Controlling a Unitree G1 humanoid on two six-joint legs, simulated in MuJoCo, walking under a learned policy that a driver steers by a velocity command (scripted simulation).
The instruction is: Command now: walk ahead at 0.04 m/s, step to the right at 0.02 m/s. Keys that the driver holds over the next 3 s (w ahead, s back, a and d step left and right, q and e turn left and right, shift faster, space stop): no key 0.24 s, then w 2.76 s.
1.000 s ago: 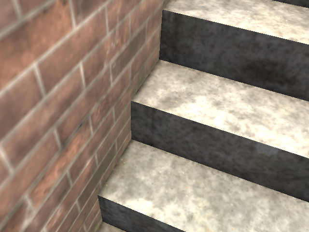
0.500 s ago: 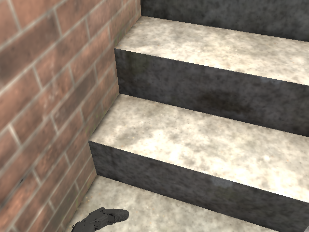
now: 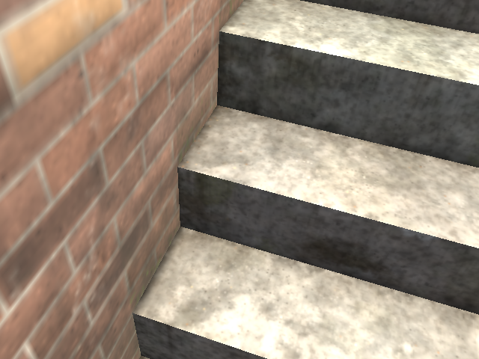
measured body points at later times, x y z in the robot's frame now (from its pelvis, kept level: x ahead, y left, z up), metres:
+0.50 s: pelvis +0.02 -0.05 +0.01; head +0.03 -0.04 +0.46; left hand +0.10 +0.20 -0.13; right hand +0.06 -0.32 -0.13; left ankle +0.04 +0.09 -0.73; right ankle -0.04 -0.18 -0.73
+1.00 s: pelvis +0.09 -0.16 +0.02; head +0.10 -0.20 +0.46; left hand +0.31 +0.05 -0.03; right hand +0.13 -0.45 -0.14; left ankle +0.04 +0.06 -0.70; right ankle -0.04 -0.26 -0.66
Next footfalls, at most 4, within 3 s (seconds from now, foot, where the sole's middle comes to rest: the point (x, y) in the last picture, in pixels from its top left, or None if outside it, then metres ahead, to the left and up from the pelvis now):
0.14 right None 0.01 -0.18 -0.77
0.98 right None -0.04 -0.26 -0.72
1.28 left None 0.26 -0.17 -0.57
1.48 right None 0.23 -0.36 -0.38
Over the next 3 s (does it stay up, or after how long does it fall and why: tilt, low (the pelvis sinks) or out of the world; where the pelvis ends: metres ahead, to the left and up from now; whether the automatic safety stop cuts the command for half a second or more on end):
stays up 0.61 -0.24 0.55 its command is cut before an obstacle after 0.3 s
